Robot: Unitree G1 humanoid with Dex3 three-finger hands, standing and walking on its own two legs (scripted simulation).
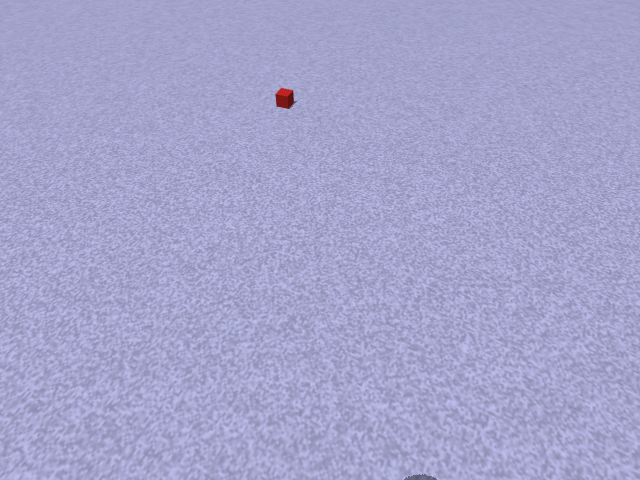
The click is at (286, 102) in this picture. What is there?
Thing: cube
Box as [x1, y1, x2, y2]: [276, 88, 293, 108]
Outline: 281,88 276,93 276,104 277,106 288,108 293,102 292,90
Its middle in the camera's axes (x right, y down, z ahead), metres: -0.19 -0.85 +2.36
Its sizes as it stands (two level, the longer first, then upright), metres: 0.080 0.080 0.080
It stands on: the floor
